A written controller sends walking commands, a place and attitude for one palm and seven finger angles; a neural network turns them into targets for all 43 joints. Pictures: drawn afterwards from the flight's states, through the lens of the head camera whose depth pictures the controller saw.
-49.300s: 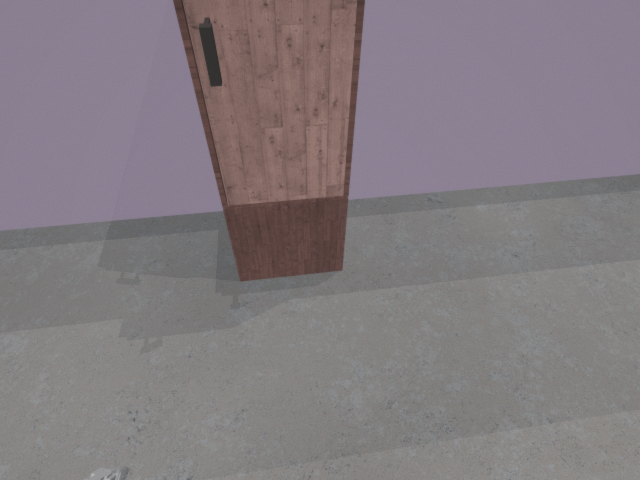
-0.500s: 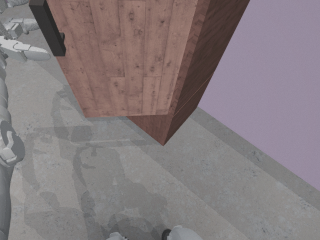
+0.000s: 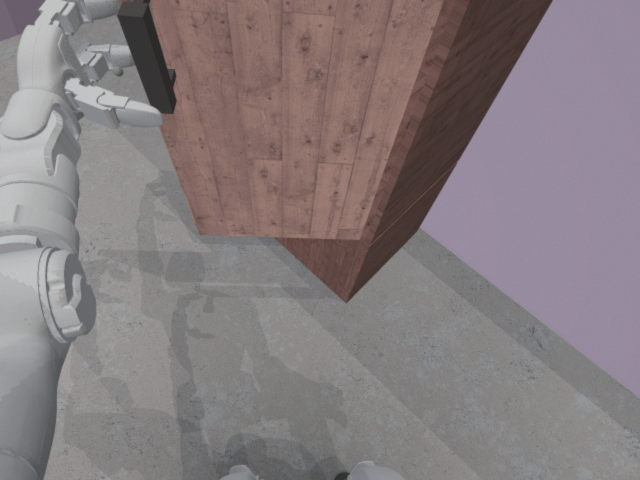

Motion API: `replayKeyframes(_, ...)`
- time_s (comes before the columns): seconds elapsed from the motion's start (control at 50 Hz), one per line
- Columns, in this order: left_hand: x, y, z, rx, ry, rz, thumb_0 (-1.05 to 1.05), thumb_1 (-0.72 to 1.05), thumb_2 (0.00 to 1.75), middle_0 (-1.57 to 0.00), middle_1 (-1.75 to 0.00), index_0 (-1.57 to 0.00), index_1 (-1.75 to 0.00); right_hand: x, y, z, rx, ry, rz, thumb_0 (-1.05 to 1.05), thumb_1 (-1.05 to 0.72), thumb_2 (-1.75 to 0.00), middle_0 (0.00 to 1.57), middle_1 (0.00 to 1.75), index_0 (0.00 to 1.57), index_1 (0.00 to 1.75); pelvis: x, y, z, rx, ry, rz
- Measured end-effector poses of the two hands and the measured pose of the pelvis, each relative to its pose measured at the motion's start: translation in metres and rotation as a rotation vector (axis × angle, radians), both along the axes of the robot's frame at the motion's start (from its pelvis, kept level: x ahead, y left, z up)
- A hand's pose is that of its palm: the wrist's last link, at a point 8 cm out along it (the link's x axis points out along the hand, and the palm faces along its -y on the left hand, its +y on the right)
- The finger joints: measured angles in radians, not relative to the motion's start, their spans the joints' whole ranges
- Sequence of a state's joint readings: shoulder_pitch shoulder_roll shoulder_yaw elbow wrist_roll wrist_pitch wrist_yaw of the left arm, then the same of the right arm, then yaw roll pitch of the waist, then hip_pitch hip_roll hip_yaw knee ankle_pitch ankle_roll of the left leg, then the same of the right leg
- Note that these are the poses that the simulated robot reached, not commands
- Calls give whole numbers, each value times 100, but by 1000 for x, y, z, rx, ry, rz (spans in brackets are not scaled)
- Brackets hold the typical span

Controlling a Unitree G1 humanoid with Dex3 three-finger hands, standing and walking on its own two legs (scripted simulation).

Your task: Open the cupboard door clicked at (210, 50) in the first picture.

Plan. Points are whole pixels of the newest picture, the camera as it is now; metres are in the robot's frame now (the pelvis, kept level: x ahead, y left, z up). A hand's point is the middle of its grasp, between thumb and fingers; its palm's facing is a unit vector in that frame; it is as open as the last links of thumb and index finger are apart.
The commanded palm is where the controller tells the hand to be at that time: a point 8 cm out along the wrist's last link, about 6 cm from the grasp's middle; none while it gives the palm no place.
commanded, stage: slide the fingers in behind the handle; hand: left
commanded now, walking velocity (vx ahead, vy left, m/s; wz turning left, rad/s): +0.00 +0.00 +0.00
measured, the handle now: (155, 51) +0.59 +0.16 +0.16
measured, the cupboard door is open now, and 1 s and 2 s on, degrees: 44 44 53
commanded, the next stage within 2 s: close the thumb around the handle in 0.68 s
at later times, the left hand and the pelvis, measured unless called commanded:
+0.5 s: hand (169, 74) +0.53 +0.13 +0.17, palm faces -0.04 -1.00 +0.01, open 14.0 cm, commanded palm +0.52 +0.18 +0.16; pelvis -0.01 -0.01 +0.00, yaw -2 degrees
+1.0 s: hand (169, 71) +0.54 +0.14 +0.16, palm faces -0.04 -1.00 +0.00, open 12.6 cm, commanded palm +0.52 +0.17 +0.16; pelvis -0.01 -0.01 +0.00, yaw -1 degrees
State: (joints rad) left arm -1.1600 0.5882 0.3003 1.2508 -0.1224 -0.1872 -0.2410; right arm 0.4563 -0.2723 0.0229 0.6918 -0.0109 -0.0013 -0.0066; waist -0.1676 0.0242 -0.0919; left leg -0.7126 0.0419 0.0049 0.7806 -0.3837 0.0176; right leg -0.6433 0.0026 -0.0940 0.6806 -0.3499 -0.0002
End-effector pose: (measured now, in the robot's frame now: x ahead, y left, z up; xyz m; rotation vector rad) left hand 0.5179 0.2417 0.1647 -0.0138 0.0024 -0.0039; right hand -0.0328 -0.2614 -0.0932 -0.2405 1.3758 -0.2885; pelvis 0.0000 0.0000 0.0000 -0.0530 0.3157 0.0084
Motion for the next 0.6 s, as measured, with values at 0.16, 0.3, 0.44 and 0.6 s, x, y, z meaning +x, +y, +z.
replayKeyframes(0.16, 1, -45, -3, -35, 5, -85, -1, -50, 30, -30, -120, -24, -119, 1, 3, -3, 15, -44, -11, 0, -90, -90, 20, 30, 20, 30, -2, 0, 1, 5, -18, -11)
replayKeyframes(0.3, 0, -52, 1, 23, -8, -26, -1, -50, 30, -30, -120, -29, -120, -10, 5, -6, 37, -78, -46, 0, -90, -90, 20, 30, 20, 30, -7, -3, 1, 16, -29, -35)
replayKeyframes(0.44, -4, -53, 2, 8, 6, -27, -1, -50, 30, -29, -120, -30, -120, -29, 2, -5, 36, -31, -61, 0, -90, -90, 20, 30, 20, 30, -11, -8, 2, 18, -38, -34)
replayKeyframes(0.6, -3, -53, 2, 14, 9, -34, -1, -50, 30, -29, -120, -30, -120, -42, -11, 3, -2, -3, -66, 0, -90, -90, 20, 30, 20, 30, -14, -12, 3, 18, -33, -28)
